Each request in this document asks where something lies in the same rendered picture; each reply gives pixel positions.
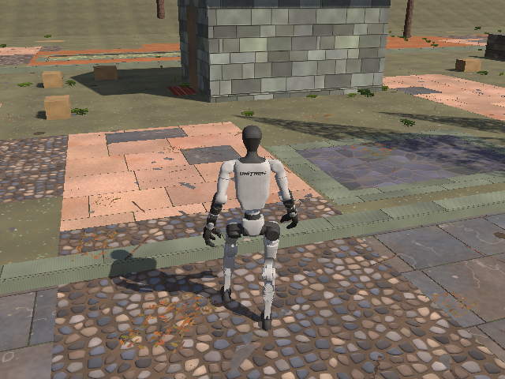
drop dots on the left robot upper arm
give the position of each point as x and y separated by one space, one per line
223 181

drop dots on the right robot upper arm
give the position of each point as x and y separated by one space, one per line
281 179

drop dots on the left robot shin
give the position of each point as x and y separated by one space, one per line
228 268

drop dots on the robot right foot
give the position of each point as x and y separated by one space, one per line
266 323

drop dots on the robot right hand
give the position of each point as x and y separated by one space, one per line
286 217

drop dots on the robot right forearm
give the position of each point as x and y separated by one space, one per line
290 206

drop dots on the robot left hand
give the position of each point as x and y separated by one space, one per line
207 235

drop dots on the robot left forearm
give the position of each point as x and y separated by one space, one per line
213 214

